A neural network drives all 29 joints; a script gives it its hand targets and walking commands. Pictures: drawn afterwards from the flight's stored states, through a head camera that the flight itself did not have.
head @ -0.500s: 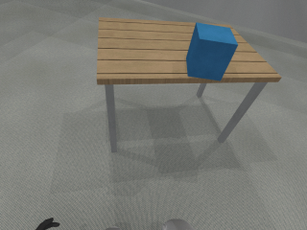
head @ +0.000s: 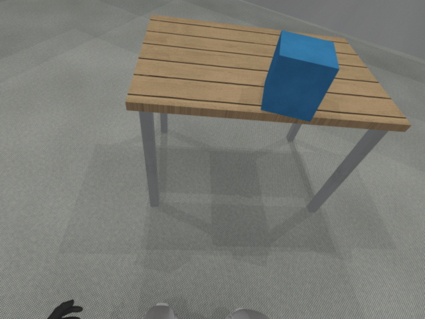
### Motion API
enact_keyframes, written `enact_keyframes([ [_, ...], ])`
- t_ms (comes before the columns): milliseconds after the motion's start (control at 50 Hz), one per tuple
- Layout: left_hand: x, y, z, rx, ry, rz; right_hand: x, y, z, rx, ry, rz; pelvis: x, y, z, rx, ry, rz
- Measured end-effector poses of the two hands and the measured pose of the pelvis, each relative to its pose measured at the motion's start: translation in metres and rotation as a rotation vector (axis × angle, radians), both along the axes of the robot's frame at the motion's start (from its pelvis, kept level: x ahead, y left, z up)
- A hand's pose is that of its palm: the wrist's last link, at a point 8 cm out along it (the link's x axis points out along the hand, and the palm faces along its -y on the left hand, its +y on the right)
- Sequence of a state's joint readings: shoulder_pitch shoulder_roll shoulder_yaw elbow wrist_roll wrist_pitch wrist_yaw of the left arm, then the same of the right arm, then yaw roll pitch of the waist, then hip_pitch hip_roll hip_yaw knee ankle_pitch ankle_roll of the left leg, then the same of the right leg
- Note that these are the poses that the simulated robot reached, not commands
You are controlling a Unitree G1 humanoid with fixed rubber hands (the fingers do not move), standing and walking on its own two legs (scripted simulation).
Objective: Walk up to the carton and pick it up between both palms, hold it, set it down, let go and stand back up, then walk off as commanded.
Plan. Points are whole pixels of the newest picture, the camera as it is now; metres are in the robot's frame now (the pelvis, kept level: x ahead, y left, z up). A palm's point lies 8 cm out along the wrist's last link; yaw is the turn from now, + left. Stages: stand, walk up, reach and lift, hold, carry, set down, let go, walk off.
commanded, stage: walk up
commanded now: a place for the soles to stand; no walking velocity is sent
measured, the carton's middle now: (296, 76) +0.79 -0.27 +0.05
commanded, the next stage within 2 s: none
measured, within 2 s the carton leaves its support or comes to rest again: neither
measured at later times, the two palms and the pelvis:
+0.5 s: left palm out of the picture +0.13 +0.17 -0.10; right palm out of the picture +0.09 -0.46 -0.05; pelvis +0.03 -0.13 +0.00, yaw +3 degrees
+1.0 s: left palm out of the picture +0.15 +0.10 -0.09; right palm out of the picture +0.15 -0.53 -0.06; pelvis +0.06 -0.22 +0.00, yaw +5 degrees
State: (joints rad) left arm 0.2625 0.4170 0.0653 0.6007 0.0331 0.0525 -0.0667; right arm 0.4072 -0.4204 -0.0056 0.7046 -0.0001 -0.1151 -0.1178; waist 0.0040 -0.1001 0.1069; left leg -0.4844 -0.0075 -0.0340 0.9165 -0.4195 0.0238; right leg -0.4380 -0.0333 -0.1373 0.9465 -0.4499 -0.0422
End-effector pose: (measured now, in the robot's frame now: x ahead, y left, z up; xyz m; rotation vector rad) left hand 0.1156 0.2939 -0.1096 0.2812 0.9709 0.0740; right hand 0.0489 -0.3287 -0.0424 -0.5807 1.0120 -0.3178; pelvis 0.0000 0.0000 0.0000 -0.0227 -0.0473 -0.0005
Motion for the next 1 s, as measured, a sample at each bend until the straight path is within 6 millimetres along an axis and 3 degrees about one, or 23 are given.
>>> enact_keyframes([
  [180, 0.020, -0.036, 0.000, 0.004, 0.016, -0.024, 0.000, -0.038, -0.001, -0.010, -0.003, -0.035, 0.013, -0.034, -0.001, 0.032, -0.012, -0.026],
  [340, 0.035, -0.098, 0.000, 0.043, 0.002, -0.060, -0.003, -0.102, -0.026, 0.026, 0.025, -0.064, 0.020, -0.099, -0.012, 0.058, 0.007, -0.050],
  [460, 0.019, -0.118, 0.010, 0.050, -0.001, 0.026, 0.034, -0.129, -0.011, 0.014, 0.029, 0.011, 0.026, -0.128, 0.000, 0.035, 0.010, 0.025],
  [560, 0.011, -0.126, 0.007, 0.030, 0.002, 0.073, 0.058, -0.136, 0.000, -0.005, 0.014, 0.066, 0.033, -0.138, 0.003, 0.014, 0.019, 0.072],
  [700, 0.023, -0.143, 0.006, 0.037, 0.000, 0.059, 0.054, -0.156, -0.006, 0.002, -0.002, 0.049, 0.038, -0.156, -0.001, 0.034, -0.009, 0.056],
  [840, 0.044, -0.189, 0.005, 0.050, -0.046, 0.015, 0.055, -0.199, -0.020, 0.034, -0.006, 0.023, 0.046, -0.200, -0.011, 0.041, 0.001, 0.020],
  [900, 0.040, -0.198, 0.006, 0.068, -0.066, 0.047, 0.066, -0.210, -0.023, 0.042, 0.013, 0.043, 0.050, -0.213, -0.011, 0.035, -0.007, 0.047],
  [1000, 0.035, -0.194, 0.021, 0.105, -0.079, 0.097, 0.100, -0.206, -0.015, 0.077, -0.003, 0.106, 0.057, -0.217, -0.001, 0.013, 0.000, 0.084],
])
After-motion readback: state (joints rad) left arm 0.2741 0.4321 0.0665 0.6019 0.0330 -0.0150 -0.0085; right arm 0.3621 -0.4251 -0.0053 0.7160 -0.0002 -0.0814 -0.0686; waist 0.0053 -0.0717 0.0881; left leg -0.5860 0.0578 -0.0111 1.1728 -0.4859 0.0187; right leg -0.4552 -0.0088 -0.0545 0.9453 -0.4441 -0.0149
